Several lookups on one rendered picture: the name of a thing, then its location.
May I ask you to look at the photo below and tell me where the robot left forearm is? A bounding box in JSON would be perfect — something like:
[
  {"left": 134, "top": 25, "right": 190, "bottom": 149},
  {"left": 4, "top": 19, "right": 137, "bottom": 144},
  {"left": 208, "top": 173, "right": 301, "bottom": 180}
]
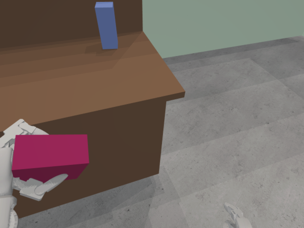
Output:
[{"left": 0, "top": 195, "right": 19, "bottom": 228}]

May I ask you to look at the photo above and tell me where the table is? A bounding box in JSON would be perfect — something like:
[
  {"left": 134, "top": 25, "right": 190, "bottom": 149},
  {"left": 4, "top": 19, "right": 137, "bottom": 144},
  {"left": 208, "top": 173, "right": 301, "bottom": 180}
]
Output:
[{"left": 0, "top": 0, "right": 185, "bottom": 219}]

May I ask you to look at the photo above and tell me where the right robot hand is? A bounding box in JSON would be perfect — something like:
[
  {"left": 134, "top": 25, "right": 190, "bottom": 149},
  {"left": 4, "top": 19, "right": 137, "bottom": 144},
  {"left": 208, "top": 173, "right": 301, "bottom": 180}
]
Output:
[{"left": 223, "top": 202, "right": 252, "bottom": 228}]

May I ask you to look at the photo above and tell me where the sponge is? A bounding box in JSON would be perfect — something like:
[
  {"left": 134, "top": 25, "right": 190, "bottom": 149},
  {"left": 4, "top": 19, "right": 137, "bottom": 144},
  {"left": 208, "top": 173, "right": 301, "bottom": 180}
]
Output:
[{"left": 12, "top": 134, "right": 89, "bottom": 183}]

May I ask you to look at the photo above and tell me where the left robot hand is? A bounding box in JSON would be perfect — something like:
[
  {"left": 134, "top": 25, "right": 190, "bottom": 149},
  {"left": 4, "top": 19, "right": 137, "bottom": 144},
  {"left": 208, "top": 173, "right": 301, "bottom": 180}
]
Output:
[{"left": 0, "top": 119, "right": 68, "bottom": 201}]

